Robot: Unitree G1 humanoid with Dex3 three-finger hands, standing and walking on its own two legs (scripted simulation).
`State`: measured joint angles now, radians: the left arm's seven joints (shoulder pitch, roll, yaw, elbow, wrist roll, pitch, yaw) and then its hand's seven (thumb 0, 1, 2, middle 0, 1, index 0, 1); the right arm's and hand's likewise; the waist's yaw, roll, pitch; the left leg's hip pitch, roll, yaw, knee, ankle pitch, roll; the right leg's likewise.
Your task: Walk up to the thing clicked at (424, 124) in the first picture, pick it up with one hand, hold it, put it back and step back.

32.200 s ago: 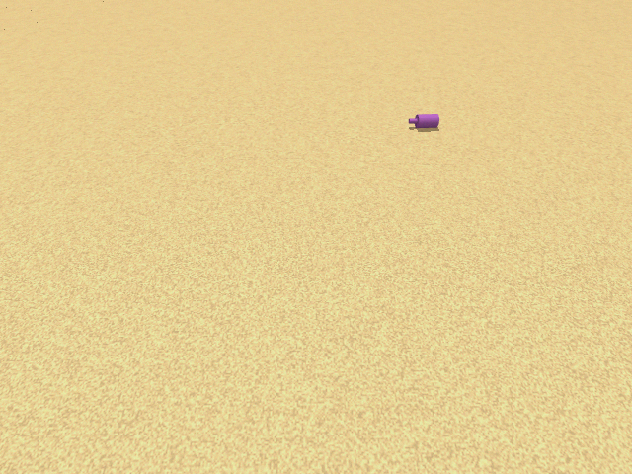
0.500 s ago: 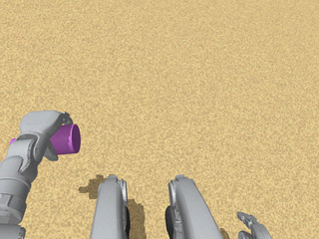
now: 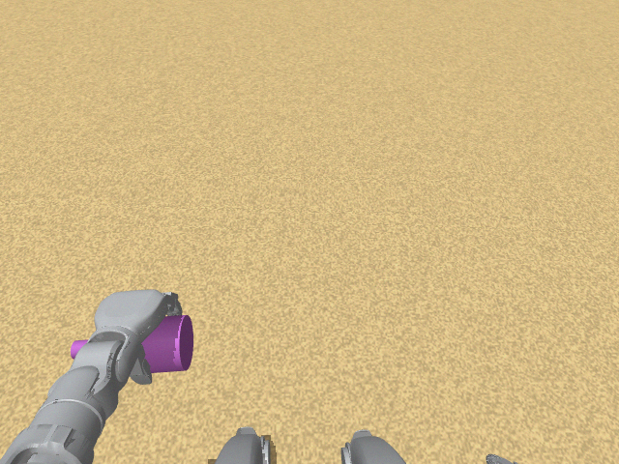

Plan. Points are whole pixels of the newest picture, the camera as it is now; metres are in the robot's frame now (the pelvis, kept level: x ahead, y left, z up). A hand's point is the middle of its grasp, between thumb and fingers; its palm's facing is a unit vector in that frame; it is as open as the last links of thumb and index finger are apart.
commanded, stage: lift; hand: left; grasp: from above
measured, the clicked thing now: (131, 346) +0.33 +0.26 -0.12
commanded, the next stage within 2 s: hold in 0.30 s
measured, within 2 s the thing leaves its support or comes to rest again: neither
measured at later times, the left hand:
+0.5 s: hand (136, 307) +0.35 +0.23 -0.02, palm faces -0.47 -0.06 -0.88, open 10.6 cm
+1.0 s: hand (128, 302) +0.34 +0.22 +0.02, palm faces -0.48 -0.03 -0.87, open 10.6 cm
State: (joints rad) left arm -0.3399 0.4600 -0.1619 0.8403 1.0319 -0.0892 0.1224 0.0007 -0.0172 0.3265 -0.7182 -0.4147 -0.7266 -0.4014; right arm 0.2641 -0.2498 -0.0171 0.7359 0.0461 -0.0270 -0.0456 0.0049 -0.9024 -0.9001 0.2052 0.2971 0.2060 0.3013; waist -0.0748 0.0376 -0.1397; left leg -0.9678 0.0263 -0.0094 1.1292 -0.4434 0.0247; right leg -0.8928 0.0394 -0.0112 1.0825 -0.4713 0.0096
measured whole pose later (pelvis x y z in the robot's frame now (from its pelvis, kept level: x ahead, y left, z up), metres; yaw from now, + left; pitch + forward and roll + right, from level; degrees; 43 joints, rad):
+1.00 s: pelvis +0.05 +0.00 +0.07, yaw +0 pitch +5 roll -1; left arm -0.22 0.42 -0.21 0.66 1.01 -0.05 -0.02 0.00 0.00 0.33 -0.72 -0.39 -0.73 -0.37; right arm 0.24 -0.26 -0.04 0.69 0.07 0.05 -0.05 0.01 -0.89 -0.89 0.20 0.30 0.21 0.30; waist -0.02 0.04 -0.06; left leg -0.42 0.00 0.03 0.63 -0.30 0.03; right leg -0.36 0.02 0.04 0.60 -0.33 0.01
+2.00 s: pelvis +0.03 -0.01 +0.09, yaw +0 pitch +0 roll +0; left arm -0.20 0.42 -0.22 0.58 0.97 -0.04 -0.07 0.00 0.00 0.32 -0.71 -0.40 -0.72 -0.39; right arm 0.17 -0.26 -0.02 0.69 0.08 0.07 -0.07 0.01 -0.91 -0.90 0.20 0.30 0.20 0.30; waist 0.00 0.05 -0.01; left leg -0.27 0.00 0.03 0.47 -0.21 0.01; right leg -0.24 0.01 0.04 0.48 -0.25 0.00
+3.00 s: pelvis -0.01 +0.00 -0.03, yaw +0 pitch +22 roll -3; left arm -0.58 0.44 -0.15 1.13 1.19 -0.12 0.31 0.00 -0.03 0.38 -0.70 -0.45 -0.70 -0.44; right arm 0.22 -0.28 -0.07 0.71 0.00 0.05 -0.01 0.00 -0.90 -0.90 0.20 0.30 0.21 0.30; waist -0.09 0.01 -0.15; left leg -1.16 0.02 -0.01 1.24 -0.46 0.02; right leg -1.09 0.03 -0.02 1.21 -0.50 0.01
